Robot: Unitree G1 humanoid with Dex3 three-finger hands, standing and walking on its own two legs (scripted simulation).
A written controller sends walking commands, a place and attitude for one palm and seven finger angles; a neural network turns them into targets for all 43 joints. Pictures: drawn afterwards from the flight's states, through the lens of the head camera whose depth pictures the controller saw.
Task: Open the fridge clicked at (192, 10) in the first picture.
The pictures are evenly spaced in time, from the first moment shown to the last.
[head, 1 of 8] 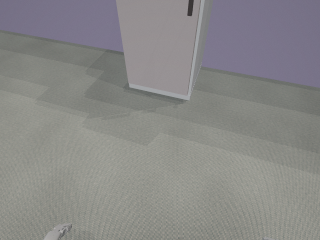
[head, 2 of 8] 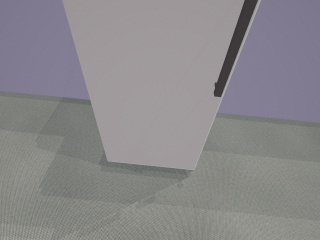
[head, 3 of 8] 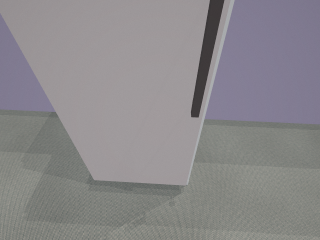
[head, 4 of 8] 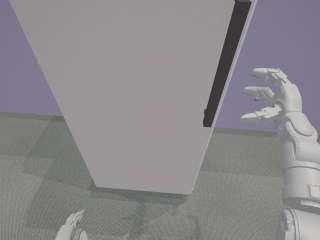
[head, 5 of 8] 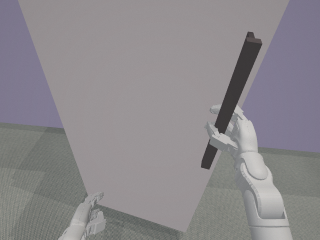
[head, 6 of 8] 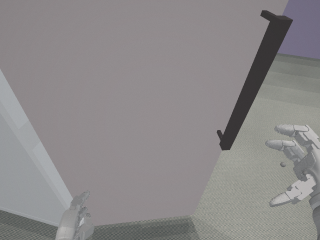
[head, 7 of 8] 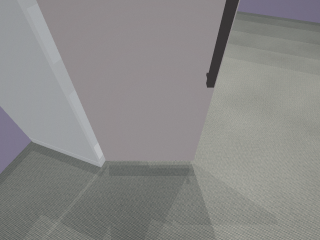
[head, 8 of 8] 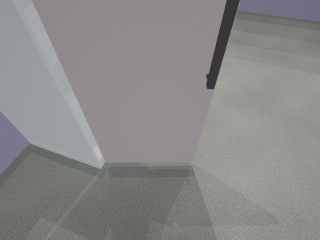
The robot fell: no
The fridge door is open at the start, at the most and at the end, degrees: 0 74 69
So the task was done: yes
